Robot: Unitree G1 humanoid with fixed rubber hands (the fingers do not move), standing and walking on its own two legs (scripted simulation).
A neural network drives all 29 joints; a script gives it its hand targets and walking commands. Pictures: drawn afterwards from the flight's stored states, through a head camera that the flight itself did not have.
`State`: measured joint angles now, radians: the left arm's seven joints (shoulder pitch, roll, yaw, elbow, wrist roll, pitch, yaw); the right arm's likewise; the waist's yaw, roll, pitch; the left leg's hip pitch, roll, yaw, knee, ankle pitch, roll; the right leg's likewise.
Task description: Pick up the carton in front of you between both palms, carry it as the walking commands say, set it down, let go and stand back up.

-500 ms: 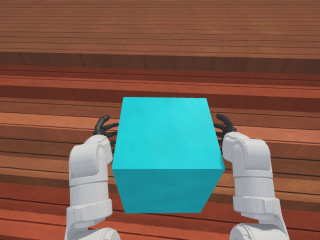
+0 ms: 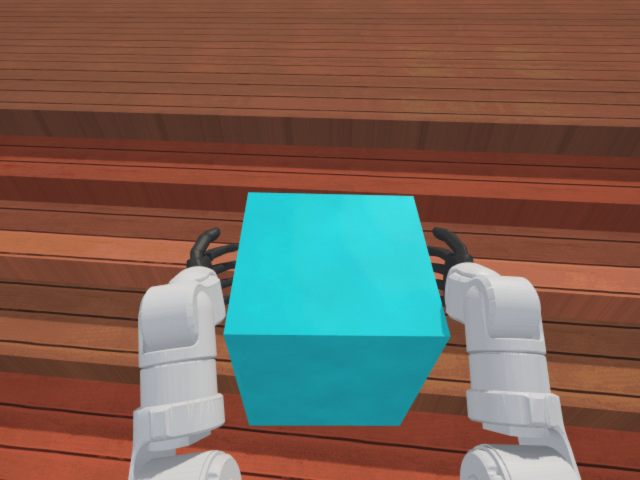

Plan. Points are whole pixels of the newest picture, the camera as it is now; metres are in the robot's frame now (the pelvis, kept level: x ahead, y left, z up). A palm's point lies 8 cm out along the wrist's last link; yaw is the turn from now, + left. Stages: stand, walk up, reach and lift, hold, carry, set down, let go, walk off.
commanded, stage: carry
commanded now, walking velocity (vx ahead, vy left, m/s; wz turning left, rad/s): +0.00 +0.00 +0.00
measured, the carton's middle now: (328, 315) +0.33 +0.00 +0.04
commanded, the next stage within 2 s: none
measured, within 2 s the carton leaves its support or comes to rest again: neither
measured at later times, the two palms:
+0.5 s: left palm (193, 256) +0.36 +0.16 +0.14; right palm (441, 246) +0.36 -0.14 +0.14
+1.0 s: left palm (235, 142) +0.60 +0.14 +0.15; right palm (415, 132) +0.62 -0.16 +0.15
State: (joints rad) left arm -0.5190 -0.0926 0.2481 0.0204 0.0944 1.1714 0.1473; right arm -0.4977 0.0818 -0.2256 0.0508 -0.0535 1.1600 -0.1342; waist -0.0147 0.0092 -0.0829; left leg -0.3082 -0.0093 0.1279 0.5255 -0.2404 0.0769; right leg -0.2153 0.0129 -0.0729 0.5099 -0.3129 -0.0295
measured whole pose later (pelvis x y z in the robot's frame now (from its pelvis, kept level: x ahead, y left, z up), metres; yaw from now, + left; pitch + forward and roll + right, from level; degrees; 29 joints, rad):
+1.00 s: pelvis +0.26 -0.04 +0.02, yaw +0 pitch +4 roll -3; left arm -0.63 -0.10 0.25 -0.10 0.06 1.20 0.18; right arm -0.60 0.04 -0.29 -0.10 0.01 1.23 -0.16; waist 0.08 0.04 0.02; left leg -0.23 0.04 -0.02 1.02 -0.28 0.02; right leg -0.77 0.00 -0.18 1.08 -0.31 -0.13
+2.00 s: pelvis +0.91 -0.06 +0.33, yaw +1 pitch +4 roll -1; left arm -0.68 -0.07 0.25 -0.09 0.01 1.25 0.21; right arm -0.68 0.10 -0.35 -0.10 -0.09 1.28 -0.12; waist 0.16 0.03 0.02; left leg -0.76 -0.04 -0.04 1.74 -0.31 0.09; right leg -0.40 0.04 -0.14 0.72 -0.41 -0.09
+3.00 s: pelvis +1.57 -0.10 +0.58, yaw +2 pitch +4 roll -1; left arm -0.78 -0.06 0.29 -0.02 0.03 1.27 0.19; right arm -0.73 0.04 -0.31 -0.07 -0.06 1.31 -0.14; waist 0.04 0.04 -0.07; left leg -0.70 0.06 0.06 0.77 -0.19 0.05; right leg -0.25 -0.03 -0.11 0.52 -0.35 0.00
